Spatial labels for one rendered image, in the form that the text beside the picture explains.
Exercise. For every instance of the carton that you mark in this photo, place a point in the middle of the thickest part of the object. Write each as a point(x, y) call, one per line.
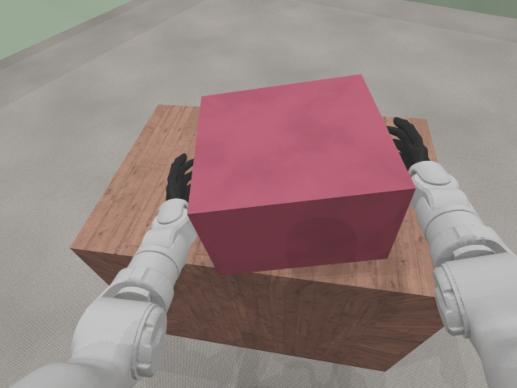
point(297, 175)

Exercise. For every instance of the right robot hand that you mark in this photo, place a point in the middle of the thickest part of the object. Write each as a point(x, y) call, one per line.
point(410, 144)

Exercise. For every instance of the pedestal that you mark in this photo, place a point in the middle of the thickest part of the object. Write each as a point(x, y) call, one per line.
point(367, 314)

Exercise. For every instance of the robot left upper arm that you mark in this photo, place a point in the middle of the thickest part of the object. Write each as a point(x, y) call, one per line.
point(118, 342)

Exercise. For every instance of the left robot forearm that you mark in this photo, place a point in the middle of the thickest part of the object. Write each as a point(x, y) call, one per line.
point(156, 266)

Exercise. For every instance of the right robot forearm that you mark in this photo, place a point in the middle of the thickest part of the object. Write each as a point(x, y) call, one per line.
point(448, 221)

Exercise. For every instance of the robot right upper arm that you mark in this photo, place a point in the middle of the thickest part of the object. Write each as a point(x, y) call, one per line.
point(477, 298)

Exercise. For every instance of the left robot hand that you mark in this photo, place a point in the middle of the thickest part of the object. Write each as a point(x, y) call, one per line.
point(177, 187)

